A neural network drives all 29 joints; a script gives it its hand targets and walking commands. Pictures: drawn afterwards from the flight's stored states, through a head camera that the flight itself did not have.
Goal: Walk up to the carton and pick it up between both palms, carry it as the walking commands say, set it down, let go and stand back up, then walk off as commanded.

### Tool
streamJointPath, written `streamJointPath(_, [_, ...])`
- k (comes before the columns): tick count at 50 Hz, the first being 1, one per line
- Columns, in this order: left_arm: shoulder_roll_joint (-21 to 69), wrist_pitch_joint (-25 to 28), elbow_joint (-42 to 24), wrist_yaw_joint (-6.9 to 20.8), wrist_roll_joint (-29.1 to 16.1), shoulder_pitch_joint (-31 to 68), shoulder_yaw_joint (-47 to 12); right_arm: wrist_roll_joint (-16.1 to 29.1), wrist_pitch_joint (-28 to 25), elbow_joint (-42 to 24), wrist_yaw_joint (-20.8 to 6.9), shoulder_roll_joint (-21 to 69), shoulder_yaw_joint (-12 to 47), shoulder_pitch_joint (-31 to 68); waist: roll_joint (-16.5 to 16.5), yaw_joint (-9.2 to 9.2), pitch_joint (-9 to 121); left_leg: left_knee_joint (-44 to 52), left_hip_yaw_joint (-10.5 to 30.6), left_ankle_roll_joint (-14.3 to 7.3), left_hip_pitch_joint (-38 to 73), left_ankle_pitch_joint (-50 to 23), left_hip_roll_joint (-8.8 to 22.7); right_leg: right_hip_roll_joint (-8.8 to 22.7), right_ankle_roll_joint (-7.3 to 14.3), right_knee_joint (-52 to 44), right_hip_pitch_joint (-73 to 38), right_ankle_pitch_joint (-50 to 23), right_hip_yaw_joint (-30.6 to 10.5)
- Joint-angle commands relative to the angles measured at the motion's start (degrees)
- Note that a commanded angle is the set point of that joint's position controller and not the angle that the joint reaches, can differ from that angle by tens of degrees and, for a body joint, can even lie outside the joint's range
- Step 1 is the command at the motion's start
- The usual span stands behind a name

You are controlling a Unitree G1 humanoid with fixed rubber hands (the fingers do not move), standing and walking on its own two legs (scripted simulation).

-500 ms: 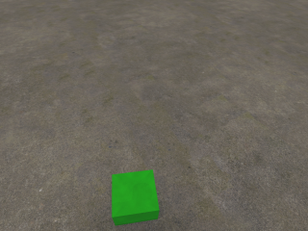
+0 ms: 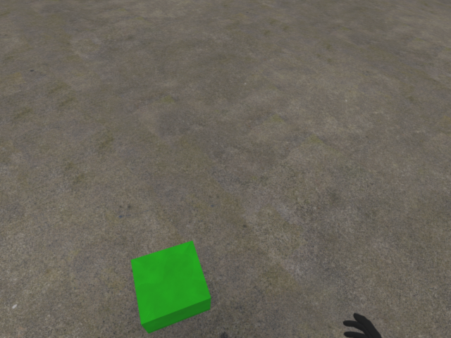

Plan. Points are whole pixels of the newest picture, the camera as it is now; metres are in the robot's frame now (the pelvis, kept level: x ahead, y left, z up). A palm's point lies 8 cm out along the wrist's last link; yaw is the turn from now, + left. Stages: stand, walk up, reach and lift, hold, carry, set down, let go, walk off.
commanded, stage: walk off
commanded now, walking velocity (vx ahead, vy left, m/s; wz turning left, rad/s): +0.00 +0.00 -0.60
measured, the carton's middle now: (171, 285) +0.42 +0.20 -0.68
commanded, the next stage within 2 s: stand in 1.52 s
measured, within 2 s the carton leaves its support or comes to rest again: neither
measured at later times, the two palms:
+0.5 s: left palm (132, 306) +0.21 +0.19 -0.11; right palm out of the picture +0.05 -0.32 -0.12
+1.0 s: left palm (137, 268) +0.29 +0.20 -0.12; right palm out of the picture +0.04 -0.27 -0.08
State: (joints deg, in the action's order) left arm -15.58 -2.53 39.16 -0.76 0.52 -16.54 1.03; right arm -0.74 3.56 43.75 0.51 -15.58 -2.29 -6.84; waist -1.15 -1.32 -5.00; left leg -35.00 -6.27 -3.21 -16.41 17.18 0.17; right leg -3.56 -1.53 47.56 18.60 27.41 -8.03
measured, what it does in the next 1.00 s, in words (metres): steps on the spot, turning right: right foot, then left foot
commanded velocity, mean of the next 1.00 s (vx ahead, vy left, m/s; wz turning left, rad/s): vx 0.00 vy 0.00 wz -0.60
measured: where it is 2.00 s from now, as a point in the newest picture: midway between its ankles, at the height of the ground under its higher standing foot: outside the picture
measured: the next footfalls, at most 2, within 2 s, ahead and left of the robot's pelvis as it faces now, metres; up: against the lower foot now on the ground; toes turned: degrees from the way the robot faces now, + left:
right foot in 0.50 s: +0.07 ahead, -0.17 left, +0.00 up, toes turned -20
left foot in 0.88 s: +0.14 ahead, +0.03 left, +0.00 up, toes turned -18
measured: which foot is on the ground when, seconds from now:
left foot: down 0.00-0.50, up 0.52-0.86, down 0.88-1.00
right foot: up 0.00-0.48, down 0.50-0.90, up 0.92-1.00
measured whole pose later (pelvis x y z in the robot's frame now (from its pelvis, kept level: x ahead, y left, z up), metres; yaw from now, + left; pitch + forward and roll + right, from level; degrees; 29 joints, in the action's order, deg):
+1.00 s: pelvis +0.07 +0.02 +0.01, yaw -29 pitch -1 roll -4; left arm -15.6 -3.1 39.1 -0.5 0.5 -13.8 2.5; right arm -0.7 3.7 43.7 0.0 -15.5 -2.4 -9.7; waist -0.8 -0.7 -6.4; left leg -32.3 -11.4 -4.6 -13.8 18.3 1.9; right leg -3.2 -2.9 55.3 24.0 23.5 -6.6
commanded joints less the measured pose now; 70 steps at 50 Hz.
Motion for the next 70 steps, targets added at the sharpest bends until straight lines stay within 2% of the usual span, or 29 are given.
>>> streamJointPath(1, [-9.12,-1.08,-1.36,0.11,1.38,-1.12,4.89,0.29,-1.14,-5.33,0.98,-7.19,-1.82,3.77,3.9,-1.32,-0.56,23.2,15.49,-2.2,5.25,0.67,21.89,4.93,-2.48,21.59,15.28,-0.58,2.87])
streamJointPath(2, [-9.45,-1.45,0.07,0.6,0.85,-5.05,4.9,0.51,-1.34,-6.03,1.14,-7.37,-2.05,5.04,6.87,-3.4,-0.98,22.09,9.37,-0.01,3.94,-3.29,19.29,4.94,-2.78,24.0,13.42,-4.14,3.12])
streamJointPath(6, [-7.44,-1.75,-0.22,1.43,0.55,-2.21,4.39,0.01,-1.6,-5.75,1.7,-6.49,-1.38,-0.3,9.42,-0.05,0.72,19.48,1.35,1.05,10.66,-11.84,16.67,4.4,-4.9,27.6,15.61,-8.71,8.04])
streamJointPath(14, [-4.44,-1.64,-2.94,2.36,-0.4,4.69,3.05,-0.97,-1.25,-3.77,1.01,-8.85,-2.55,-6.32,10.73,3.58,3.88,15.28,-1.88,-2.77,19.12,-19.78,20.13,8.35,-5.86,10.7,14.71,-3.53,11.81])
streamJointPath(18, [-4.84,-1.27,-4.18,1.87,-0.19,5.31,2.73,-0.55,-1.22,-3.04,0.37,-8.92,-2.33,-6.61,12.66,4.08,7.24,8.77,-4.44,-3.52,21.11,-36.11,22.36,9.22,-3.92,1.82,10.34,-0.74,13.32])
streamJointPath(23, [-5.88,0.21,-1.33,2.01,0.2,-2.08,3.21,0.38,-0.47,-4.57,0.04,-9.74,-2.97,-0.74,9.77,-1.58,6.3,2.29,-7.54,0.2,4.31,-12.71,22.42,8.47,-0.46,-9.4,-3.86,-10.18,16.61])
streamJointPath(24, [-7.43,0.95,-0.07,1.57,0.85,-5.36,4.01,0.17,-0.54,-4.77,-0.59,-9.0,-3.14,-1.56,2.97,-4.31,8.09,-10.81,-10.83,3.52,2.29,-5.17,17.57,9.14,0.49,-18.38,-8.15,-18.1,10.26])
streamJointPath(25, [-15.14,1.93,0.09,0.89,1.52,-6.99,5.44,-0.1,-0.19,-7.03,-1.0,-6.58,-2.43,-1.74,-16.67,-3.81,5.39,-27.54,-10.12,7.19,-12.2,11.96,10.03,20.88,4.97,-24.48,-10.64,-41.02,-14.86])
streamJointPath(26, [-16.0,2.84,0.95,0.93,0.8,-9.14,5.35,-0.87,0.86,-7.71,-1.31,-4.82,-1.65,0.01,-13.66,-3.48,6.86,-32.75,2.53,7.9,-18.45,25.51,5.26,23.44,8.62,-22.05,-12.33,-59.63,-23.68])
streamJointPath(28, [-18.38,2.24,-0.77,0.34,0.52,-1.67,5.96,0.61,0.9,-9.27,-1.11,-6.25,-1.83,-0.09,-14.61,-0.48,5.78,-33.99,6.53,6.7,-17.4,19.9,4.1,23.27,13.15,-31.62,-2.14,-23.66,-27.95])
streamJointPath(29, [-15.59,1.04,-1.5,-0.08,1.04,0.94,5.54,0.01,0.32,-8.02,-0.88,-6.2,-2.06,3.73,-11.81,-0.88,1.42,-33.07,6.84,6.79,-16.79,14.33,5.17,20.63,11.77,-34.38,1.08,-6.2,-23.81])
streamJointPath(30, [-13.61,0.28,-1.7,-0.33,1.11,2.42,4.68,-0.57,0.13,-7.57,-0.51,-6.29,-2.1,4.74,-6.28,-0.33,-0.28,-31.08,6.92,6.4,-18.17,10.42,5.0,17.75,9.77,-33.04,-0.01,-11.05,-19.1])
streamJointPath(33, [-11.62,1.87,-2.08,-0.63,0.88,-0.78,4.66,-0.98,0.02,-5.8,-0.25,-3.77,-1.61,0.4,-8.4,0.51,9.85,-27.61,6.47,5.63,-13.0,7.36,4.43,16.21,9.28,-26.35,-5.78,-29.05,-13.75])
streamJointPath(38, [-10.95,1.11,-2.36,-0.46,1.07,-1.63,4.28,-0.13,0.27,-7.1,-0.6,-2.08,-0.81,4.49,-12.96,-0.72,9.02,-16.64,5.68,5.67,-11.21,7.86,0.39,13.74,9.12,-26.64,-4.45,-25.27,-16.27])
streamJointPath(43, [-11.66,0.15,-3.66,-0.01,1.4,5.17,5.16,1.37,-0.92,-4.41,-1.02,-2.09,-0.86,-2.54,-13.94,2.77,8.44,4.02,6.76,4.81,7.76,0.55,0.08,11.75,6.31,-24.61,5.49,-23.65,-17.25])
streamJointPath(44, [-9.36,0.16,-3.29,0.1,0.33,5.12,4.5,0.95,-1.45,-3.29,-0.43,-5.51,-1.94,-6.04,-6.16,4.68,10.38,13.37,8.25,3.44,20.03,-2.88,3.88,8.93,3.13,-19.37,13.18,-14.04,-15.17])
streamJointPath(45, [-5.08,0.28,-2.9,-0.23,0.37,0.81,3.8,0.16,-1.64,-1.53,0.25,-9.23,-3.16,-9.99,6.19,4.32,11.88,21.64,20.17,0.94,25.43,8.44,18.42,1.57,0.11,-5.17,20.6,0.28,-4.7])
streamJointPath(46, [-3.93,0.04,-3.01,-0.86,0.8,0.1,3.67,-0.38,-1.21,-3.55,0.7,-14.11,-3.68,-5.0,11.55,2.84,8.14,27.16,25.57,0.05,13.96,11.74,33.55,-0.62,-1.96,8.57,22.93,5.46,1.17])
streamJointPath(47, [-9.12,-0.5,-2.08,-1.16,1.54,1.69,5.25,-0.81,-1.39,-5.83,0.47,-11.89,-3.28,-0.6,1.39,1.22,5.15,27.4,22.99,1.03,8.47,8.46,32.01,2.91,-2.13,15.96,19.64,2.47,1.28])
streamJointPath(49, [-8.12,-1.73,-0.36,0.47,0.9,-2.69,5.36,0.16,-1.32,-7.09,0.68,-7.52,-1.78,4.36,5.46,-3.69,0.57,25.51,10.19,7.14,6.1,1.4,23.51,4.32,-3.13,20.26,17.82,-5.54,1.21])
streamJointPath(51, [-6.93,-2.08,2.02,1.06,0.96,-4.63,5.28,0.25,-0.78,-7.81,1.77,-7.21,-1.56,3.23,9.26,-2.21,1.78,21.94,1.29,8.9,9.39,-8.18,16.84,3.82,-4.09,25.42,16.69,-11.68,4.4])
streamJointPath(53, [-6.33,-2.07,2.05,1.08,0.29,-4.17,5.24,0.09,-0.56,-7.85,2.06,-6.23,-1.54,1.51,5.01,-1.53,3.58,18.43,-2.12,6.77,13.15,-20.25,17.59,3.05,-5.05,30.1,17.22,-12.44,6.0])
streamJointPath(56, [-6.73,-1.74,1.33,0.63,0.12,-2.08,5.12,0.21,-0.89,-6.72,1.55,-7.02,-1.67,-4.02,6.86,1.01,7.08,14.07,-4.15,8.35,20.82,-37.13,17.65,3.84,-5.95,29.55,17.15,-12.14,6.85])
streamJointPath(60, [-7.85,-1.55,0.69,0.35,-0.15,-4.07,5.14,0.42,-0.05,-6.05,1.16,-5.4,-1.26,-5.34,9.49,0.92,8.71,13.53,-5.87,6.31,22.33,-37.18,18.46,5.05,-6.3,28.7,16.72,-12.36,8.11])
streamJointPath(63, [-7.79,-2.06,1.11,0.22,-0.06,-4.92,5.33,0.64,0.64,-5.73,1.2,-7.15,-1.83,-5.81,11.32,0.88,6.65,17.0,-6.71,10.39,20.37,-26.54,18.12,5.73,-6.22,26.05,15.93,-15.11,9.38])
streamJointPath(65, [-8.37,-2.29,0.42,0.03,0.45,-3.2,6.07,0.6,0.86,-6.82,1.5,-6.38,-1.67,-3.75,10.31,0.66,4.07,19.21,-6.7,9.54,15.1,-15.15,19.57,6.59,-6.01,26.07,14.44,-15.38,9.83])
streamJointPath(66, [-7.79,-2.27,0.92,0.27,0.59,-5.6,5.76,0.92,1.16,-6.97,1.38,-7.4,-2.13,-2.52,12.17,-0.41,3.34,20.96,-8.86,13.17,15.1,-19.65,18.36,5.94,-5.88,23.53,13.04,-13.55,11.88])
streamJointPath(69, [-4.65,-2.19,-0.25,-0.05,0.35,-5.75,4.51,0.87,1.27,-6.45,1.76,-6.9,-2.06,-4.75,11.54,0.09,4.82,16.7,-9.46,10.52,20.33,-36.54,21.08,7.09,-4.52,18.65,13.88,-10.72,13.27])
streamJointPath(70, [-5.53,-2.03,-0.6,-0.42,0.37,-5.47,4.23,0.61,1.42,-6.14,1.76,-7.52,-2.12,-3.67,10.97,0.51,7.0,16.08,-10.11,7.95,21.22,-32.42,19.88,7.18,-4.31,17.26,12.72,-9.97,13.26])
